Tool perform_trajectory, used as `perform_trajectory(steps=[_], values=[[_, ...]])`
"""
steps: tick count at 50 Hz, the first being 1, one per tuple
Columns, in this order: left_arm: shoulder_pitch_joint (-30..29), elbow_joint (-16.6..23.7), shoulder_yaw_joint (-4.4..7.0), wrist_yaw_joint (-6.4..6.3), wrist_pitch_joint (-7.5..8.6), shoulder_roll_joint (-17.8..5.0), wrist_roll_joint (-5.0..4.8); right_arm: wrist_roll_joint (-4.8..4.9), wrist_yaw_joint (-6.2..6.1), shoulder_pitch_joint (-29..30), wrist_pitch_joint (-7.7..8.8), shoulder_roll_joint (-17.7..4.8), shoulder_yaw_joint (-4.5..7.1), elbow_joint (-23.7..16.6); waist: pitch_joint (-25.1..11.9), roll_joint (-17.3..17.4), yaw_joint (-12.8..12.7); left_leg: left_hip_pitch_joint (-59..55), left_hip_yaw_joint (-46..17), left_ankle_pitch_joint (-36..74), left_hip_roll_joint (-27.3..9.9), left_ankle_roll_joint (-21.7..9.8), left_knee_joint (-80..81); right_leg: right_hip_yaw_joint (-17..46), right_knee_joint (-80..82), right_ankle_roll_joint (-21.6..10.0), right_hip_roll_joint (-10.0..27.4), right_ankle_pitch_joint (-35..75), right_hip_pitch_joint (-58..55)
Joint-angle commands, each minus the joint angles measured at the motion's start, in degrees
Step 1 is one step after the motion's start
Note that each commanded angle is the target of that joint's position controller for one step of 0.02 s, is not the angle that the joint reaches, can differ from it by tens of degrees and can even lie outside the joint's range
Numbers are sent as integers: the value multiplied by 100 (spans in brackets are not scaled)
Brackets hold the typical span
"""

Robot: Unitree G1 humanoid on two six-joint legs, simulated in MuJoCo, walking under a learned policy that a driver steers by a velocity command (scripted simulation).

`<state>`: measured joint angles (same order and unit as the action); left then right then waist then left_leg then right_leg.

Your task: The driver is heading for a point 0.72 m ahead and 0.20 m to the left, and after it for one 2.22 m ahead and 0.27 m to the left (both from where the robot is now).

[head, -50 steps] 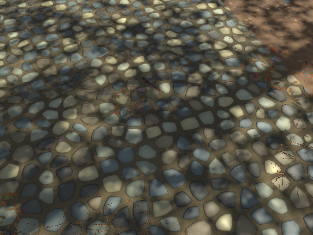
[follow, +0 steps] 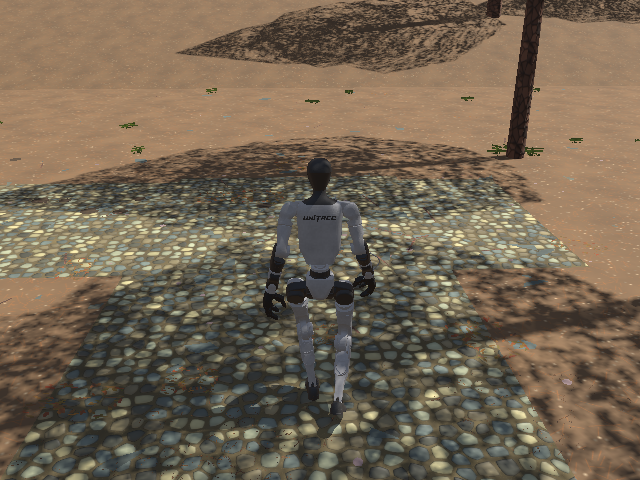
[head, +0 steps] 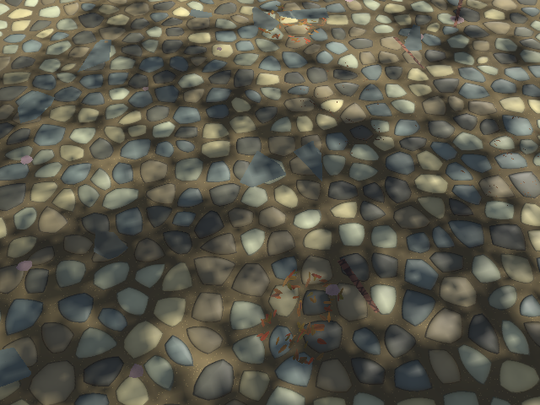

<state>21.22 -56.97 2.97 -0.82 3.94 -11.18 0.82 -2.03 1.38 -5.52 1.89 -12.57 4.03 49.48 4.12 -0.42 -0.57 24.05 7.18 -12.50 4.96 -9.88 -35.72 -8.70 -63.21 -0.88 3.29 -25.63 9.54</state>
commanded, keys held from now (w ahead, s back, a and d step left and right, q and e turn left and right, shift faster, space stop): w+q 0.98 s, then w+e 0.02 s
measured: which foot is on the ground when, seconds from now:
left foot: down 0.00-0.50, up 0.52-0.98, down 1.00-1.00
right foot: up 0.00-0.46, down 0.48-1.00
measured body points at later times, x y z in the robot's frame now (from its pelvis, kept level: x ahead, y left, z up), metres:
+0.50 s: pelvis +0.28 -0.01 +0.00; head +0.32 +0.00 +0.45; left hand +0.45 +0.26 -0.08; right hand +0.31 -0.30 -0.12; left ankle +0.08 +0.03 -0.70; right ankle +0.43 -0.08 -0.72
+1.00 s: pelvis +0.51 +0.10 +0.01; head +0.53 +0.13 +0.46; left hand +0.33 +0.31 -0.13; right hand +0.82 +0.05 -0.07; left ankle +0.55 +0.23 -0.71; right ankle +0.43 -0.09 -0.71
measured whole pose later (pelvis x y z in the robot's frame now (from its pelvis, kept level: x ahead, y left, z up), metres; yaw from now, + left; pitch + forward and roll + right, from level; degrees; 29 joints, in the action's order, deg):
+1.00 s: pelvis +0.51 +0.10 +0.01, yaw +36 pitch +2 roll -1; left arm 23.3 -50.2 2.8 -0.5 3.4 -14.8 1.1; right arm -2.9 4.5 -1.3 0.3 -14.4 2.1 38.3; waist 2.9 0.5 -3.9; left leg 28.9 5.1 -11.8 -0.3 -7.2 -33.9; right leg -16.8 -21.7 2.6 3.8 -24.8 -3.7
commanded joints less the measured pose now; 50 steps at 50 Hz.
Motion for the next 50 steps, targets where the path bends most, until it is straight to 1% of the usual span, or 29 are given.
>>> perform_trajectory(steps=[1, 2, 3, 4, 6, 8, 12, 17, 19, 20, 21, 22, 23, 24, 25, 26, 27, 28, 29, 30, 32, 35, 38, 40, 42, 46, 48, 49, 50], values=[[-714, 965, 104, 89, 291, -739, -54, 124, -137, -1310, -59, -1069, 302, 145, -605, -33, 452, -2916, -3500, 637, -2178, -1209, 2136, 1033, -1506, -53, 122, 633, 3373], [-616, 887, 120, 67, 260, -725, -5, 129, -154, -1046, -13, -871, 247, 107, -347, -287, 183, -2325, -2978, 1312, -1865, -954, 2184, 1038, -1033, -15, 267, 766, 3000], [-500, 892, 116, 67, 145, -692, 111, 179, -181, -911, 39, -723, 191, 86, -336, -242, -4, -1939, -2594, 1780, -1606, -832, 2228, 1056, -737, 77, 335, 796, 2619], [-415, 883, 108, 87, 23, -633, 181, 197, -182, -905, 105, -694, 161, 67, -412, -148, -85, -1766, -2385, 2085, -1457, -779, 2240, 1057, -529, 155, 357, 792, 2374], [-512, 981, 91, 133, -138, -555, 212, 236, -170, -1110, 208, -843, 179, 108, -412, -38, -133, -1602, -2164, 2515, -1256, -743, 2264, 944, -153, 300, 345, 867, 2370], [-944, 1174, 76, 158, -201, -558, 204, 222, -160, -1353, 225, -974, 206, 111, -321, 102, -17, -1557, -2119, 2487, -1135, -637, 2338, 852, 295, 400, 341, 1271, 2614], [-1899, 1552, 53, 179, -226, -640, 169, 207, -147, -1873, 181, -980, 200, 108, -202, 315, 344, -1966, -2299, 2394, -1057, -387, 2316, 846, 1262, 446, 241, 2043, 3127], [-2750, 1937, -37, 230, -155, -654, 118, 147, -196, -2296, 148, -1032, 199, 77, -147, 422, 643, -2617, -2558, 2731, -1116, -361, 2008, 859, 2253, 340, -44, 2346, 3250], [-2913, 2081, -58, 237, -99, -708, 85, 111, -228, -2328, 143, -1094, 210, 40, -127, 485, 659, -2758, -2709, 2976, -1200, -318, 1820, 881, 2636, 238, -161, 2277, 3037], [-2817, 2104, -54, 231, -70, -765, 72, 102, -252, -2249, 146, -1140, 222, -1, -135, 521, 569, -2733, -2784, 3075, -1233, -241, 1717, 933, 2867, 172, -203, 2213, 2740], [-2538, 2060, -36, 215, -41, -841, 60, 99, -267, -2068, 152, -1204, 236, -62, -179, 559, 391, -2566, -2795, 3279, -1225, -122, 1568, 946, 3114, 90, -280, 2069, 2205], [-2031, 1927, 10, 172, -11, -963, 47, 96, -256, -1826, 169, -1288, 254, -141, -348, 578, 133, -2294, -2741, 3855, -1137, 28, 1204, 904, 3287, -15, -441, 1830, 1367], [-1285, 1706, 85, 107, 38, -1129, 42, 111, -208, -1701, 201, -1349, 266, -179, -729, 435, -192, -2126, -2642, 4253, -926, 152, 413, 829, 3506, -123, -566, 1815, 389], [-437, 1553, 161, 24, 114, -1337, 108, 169, -144, -1614, 252, -1240, 239, -239, -1272, 165, -610, -1491, -2425, 3546, -571, 277, -805, 1221, 3702, -306, -86, 1783, -946], [273, 1590, 262, -75, 113, -1837, 275, 318, -122, -1882, 281, -638, 91, -470, -2197, -749, -675, -351, -1847, 865, -50, 438, -2579, 3027, 3853, -641, 1560, 818, -2405], [-78, 1604, 313, -34, 18, -1963, 220, 311, -140, -2342, 238, -706, 87, -604, -2540, -1877, -174, 775, -1477, -1908, 381, 478, -3576, 5419, 4647, -1179, 2336, 644, -2644], [-593, 1733, 218, 0, -46, -1389, 159, 129, -183, -2208, 126, -988, 119, -389, -1547, -748, -8, 1161, -1493, -1440, -158, 472, -3979, 4872, 4694, -1146, 2139, -99, -1760], [-889, 1758, 106, 17, -52, -941, 111, 72, -119, -1817, 90, -958, 109, -388, -836, -120, -25, 1117, -1385, -971, -360, 514, -3780, 3898, 4813, -1046, 1809, 10, -952], [-989, 1710, 56, 25, -40, -793, 131, 72, -68, -1666, 60, -833, 93, -432, -495, -97, 64, 989, -1319, -767, -531, 547, -3489, 3161, 4997, -888, 1521, 555, -440], [-891, 1602, 44, 12, 2, -788, 116, -1, -10, -1560, 1, -786, 89, -495, -340, -365, 108, 899, -1285, -700, -669, 585, -3289, 2630, 5104, -817, 1338, 1060, -148], [-693, 1464, 64, 53, 123, -839, 65, -20, 82, -1551, -121, -709, 64, -534, -346, -536, 160, 789, -1164, -556, -727, 629, -3240, 2012, 5234, -793, 1209, 1878, 35], [-506, 1349, 110, 98, 237, -929, 15, -13, 174, -1029, -179, -656, 34, -786, -308, -474, 143, 1311, -1129, -108, -855, 691, -3032, 1422, 5445, -887, 1268, 2455, -165], [-316, 1235, 125, 104, 226, -946, 28, -2, 231, -447, -172, -593, -11, -1014, -179, -424, 52, 1671, -998, 450, -911, 780, -2400, 818, 5511, -853, 1160, 2786, -357], [-257, 1186, 134, 110, 216, -970, 27, 14, 279, -87, -147, -502, -68, -1139, -124, -425, -15, 1523, -811, 903, -909, 784, -1700, 413, 5480, -759, 1039, 2962, -385], [-148, 1139, 156, 93, 205, -1056, 19, 14, 335, 317, -125, -434, -119, -1285, -50, -446, -121, 1263, -570, 1139, -905, 728, -996, 141, 5461, -687, 1051, 3029, -423], [182, 987, 212, 35, 99, -1265, 23, -43, 365, 753, -134, -513, -118, -1501, 47, -461, -246, 996, -175, 528, -745, 488, -202, -148, 5146, -570, 1260, 3686, -1033], [262, 918, 239, 1, 4, -1429, 35, -88, 311, 585, -140, -598, -71, -1498, -154, -559, -131, 526, 43, -134, -404, 274, 32, -379, 4382, -491, 1306, 5381, -1359], [282, 901, 249, -12, -51, -1513, 35, -105, 270, 182, -118, -679, -20, -1400, -432, -581, 55, 38, 99, -378, -167, 136, 170, -473, 3621, -469, 1304, 6159, -1436], [311, 893, 207, -15, -96, -1468, 5, -160, 211, -680, -52, -742, 42, -1119, -920, -395, 433, -1155, 18, -144, 43, -28, 645, -593, 2488, -394, 1212, 6087, -1027]])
